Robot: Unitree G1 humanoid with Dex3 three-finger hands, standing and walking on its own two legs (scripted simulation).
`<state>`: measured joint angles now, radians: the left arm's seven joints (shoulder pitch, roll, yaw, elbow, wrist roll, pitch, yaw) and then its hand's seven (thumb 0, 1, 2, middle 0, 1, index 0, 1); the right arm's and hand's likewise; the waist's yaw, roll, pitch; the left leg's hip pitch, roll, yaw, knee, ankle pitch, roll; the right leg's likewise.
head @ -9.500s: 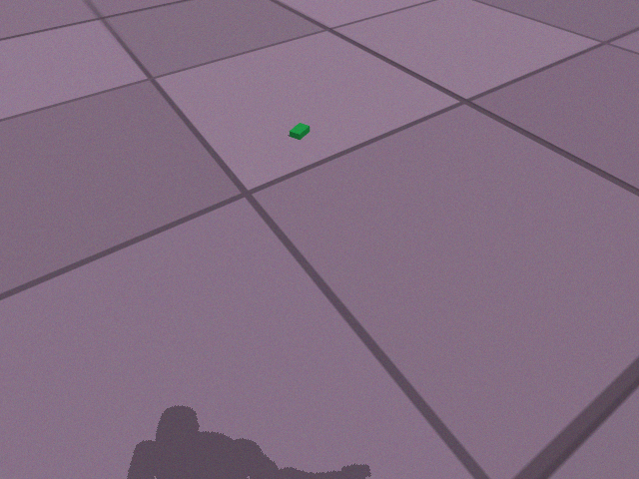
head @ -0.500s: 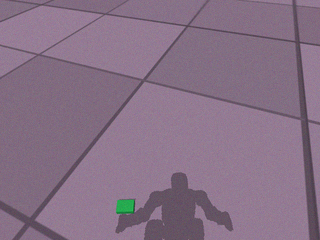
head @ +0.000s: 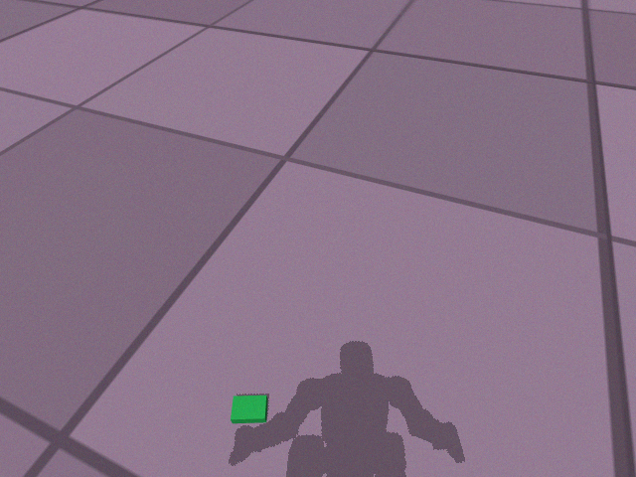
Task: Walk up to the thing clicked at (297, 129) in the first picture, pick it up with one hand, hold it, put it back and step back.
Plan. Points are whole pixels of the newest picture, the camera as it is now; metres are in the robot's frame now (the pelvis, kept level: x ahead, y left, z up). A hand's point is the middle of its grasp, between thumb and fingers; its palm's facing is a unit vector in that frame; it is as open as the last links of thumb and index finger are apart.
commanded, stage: stand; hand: left
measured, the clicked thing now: (249, 409) +0.49 +0.24 -0.76
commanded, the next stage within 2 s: walk up in 0.42 s
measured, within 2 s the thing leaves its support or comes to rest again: neither
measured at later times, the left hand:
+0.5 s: hand out of the picture +0.08 +0.25 -0.16, palm faces -0.02 -0.94 -0.34, open 7.4 cm
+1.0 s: hand out of the picture +0.15 +0.26 -0.17, palm faces -0.02 -0.93 -0.36, open 7.4 cm
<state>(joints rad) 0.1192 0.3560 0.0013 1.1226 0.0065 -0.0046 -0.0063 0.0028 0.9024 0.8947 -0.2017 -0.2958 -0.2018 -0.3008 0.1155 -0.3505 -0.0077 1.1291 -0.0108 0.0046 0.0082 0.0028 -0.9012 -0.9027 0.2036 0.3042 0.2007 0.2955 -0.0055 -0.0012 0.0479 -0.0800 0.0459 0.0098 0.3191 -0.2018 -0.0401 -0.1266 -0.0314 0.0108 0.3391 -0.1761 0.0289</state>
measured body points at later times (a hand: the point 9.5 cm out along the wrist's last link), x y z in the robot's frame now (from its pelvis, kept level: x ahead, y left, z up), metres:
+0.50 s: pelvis +0.01 +0.00 +0.00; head +0.01 +0.00 +0.45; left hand +0.08 +0.30 -0.13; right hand +0.07 -0.31 -0.14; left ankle -0.02 +0.14 -0.75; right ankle +0.01 -0.14 -0.75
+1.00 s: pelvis +0.05 +0.00 -0.02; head +0.06 +0.00 +0.43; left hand +0.15 +0.31 -0.14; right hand +0.11 -0.31 -0.14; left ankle -0.02 +0.14 -0.75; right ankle +0.03 -0.12 -0.74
